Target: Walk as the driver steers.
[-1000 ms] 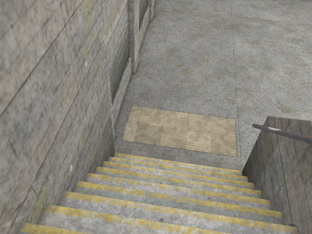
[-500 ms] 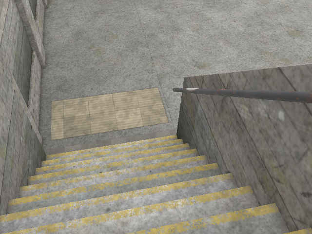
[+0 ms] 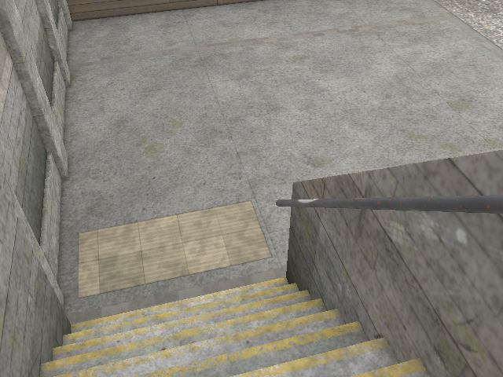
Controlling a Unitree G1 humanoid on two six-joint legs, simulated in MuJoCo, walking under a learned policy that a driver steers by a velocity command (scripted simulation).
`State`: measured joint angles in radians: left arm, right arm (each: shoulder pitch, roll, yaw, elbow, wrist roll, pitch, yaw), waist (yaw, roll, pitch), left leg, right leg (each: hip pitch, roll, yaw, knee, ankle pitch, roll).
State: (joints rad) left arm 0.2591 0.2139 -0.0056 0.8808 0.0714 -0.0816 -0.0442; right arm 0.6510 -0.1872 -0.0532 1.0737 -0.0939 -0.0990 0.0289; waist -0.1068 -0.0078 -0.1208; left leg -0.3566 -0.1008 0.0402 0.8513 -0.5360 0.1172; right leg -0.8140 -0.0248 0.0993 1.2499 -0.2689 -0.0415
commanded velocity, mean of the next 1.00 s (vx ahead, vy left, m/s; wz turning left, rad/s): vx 0.46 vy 0.00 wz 0.36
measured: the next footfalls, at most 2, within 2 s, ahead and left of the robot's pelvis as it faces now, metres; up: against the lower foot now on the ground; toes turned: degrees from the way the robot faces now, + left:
right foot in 0.32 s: +0.23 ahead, -0.12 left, -0.21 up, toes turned +9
left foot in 0.84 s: +0.42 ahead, +0.17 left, -0.43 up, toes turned +28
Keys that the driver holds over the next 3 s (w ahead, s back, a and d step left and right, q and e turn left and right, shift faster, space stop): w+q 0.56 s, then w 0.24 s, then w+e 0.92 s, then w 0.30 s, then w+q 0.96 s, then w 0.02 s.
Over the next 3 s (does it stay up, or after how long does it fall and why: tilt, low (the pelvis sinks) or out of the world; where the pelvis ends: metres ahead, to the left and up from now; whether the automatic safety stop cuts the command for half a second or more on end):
stays up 1.45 0.20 -1.39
